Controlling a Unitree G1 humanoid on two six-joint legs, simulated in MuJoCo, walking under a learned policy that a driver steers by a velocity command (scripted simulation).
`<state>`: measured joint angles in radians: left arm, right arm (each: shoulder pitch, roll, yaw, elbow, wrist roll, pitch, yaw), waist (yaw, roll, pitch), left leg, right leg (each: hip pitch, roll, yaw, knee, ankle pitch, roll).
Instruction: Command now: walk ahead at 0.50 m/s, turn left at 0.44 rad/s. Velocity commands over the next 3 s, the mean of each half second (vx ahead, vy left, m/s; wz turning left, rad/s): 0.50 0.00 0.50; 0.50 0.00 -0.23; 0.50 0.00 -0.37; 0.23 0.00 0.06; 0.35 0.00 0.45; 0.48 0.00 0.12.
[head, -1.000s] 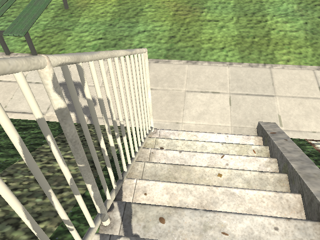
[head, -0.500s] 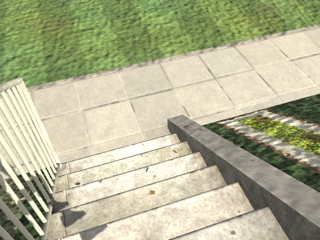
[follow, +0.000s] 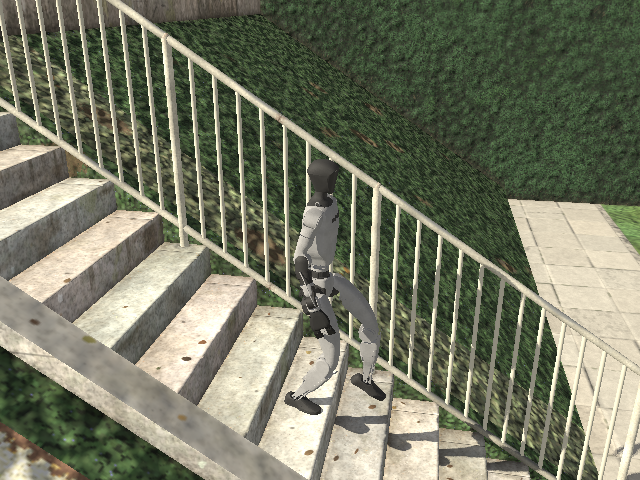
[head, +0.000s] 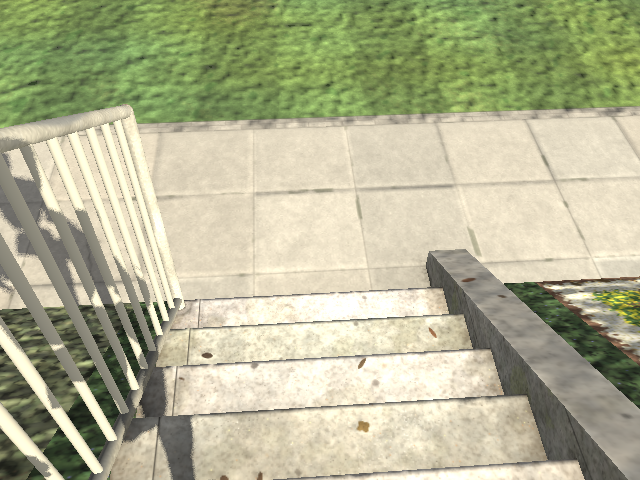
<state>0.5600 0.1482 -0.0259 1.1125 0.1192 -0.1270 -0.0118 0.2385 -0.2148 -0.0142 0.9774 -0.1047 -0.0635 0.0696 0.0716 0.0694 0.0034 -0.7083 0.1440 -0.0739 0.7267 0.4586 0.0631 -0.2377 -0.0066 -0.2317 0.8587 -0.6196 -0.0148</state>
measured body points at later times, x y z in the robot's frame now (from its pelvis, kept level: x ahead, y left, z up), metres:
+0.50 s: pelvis +0.29 +0.10 -0.21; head +0.29 +0.09 +0.24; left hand +0.44 +0.35 -0.30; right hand +0.22 -0.09 -0.36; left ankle +0.18 +0.16 -0.87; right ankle +0.49 -0.01 -0.90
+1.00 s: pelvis +0.59 +0.14 -0.41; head +0.60 +0.14 +0.04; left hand +0.42 +0.30 -0.55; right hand +0.81 -0.02 -0.52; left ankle +0.72 +0.30 -1.12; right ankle +0.47 +0.02 -1.05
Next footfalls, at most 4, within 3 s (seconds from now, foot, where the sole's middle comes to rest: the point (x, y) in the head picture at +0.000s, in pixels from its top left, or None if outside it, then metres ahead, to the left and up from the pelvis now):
0.16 left None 0.21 0.17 -0.90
0.60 right None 0.51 0.03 -1.09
1.08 left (254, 453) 0.75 0.27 -1.27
1.64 right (325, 392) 1.06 0.08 -1.46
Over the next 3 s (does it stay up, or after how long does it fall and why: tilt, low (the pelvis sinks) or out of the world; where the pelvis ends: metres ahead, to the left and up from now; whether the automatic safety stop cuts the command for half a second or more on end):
stays up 1.47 0.20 -0.98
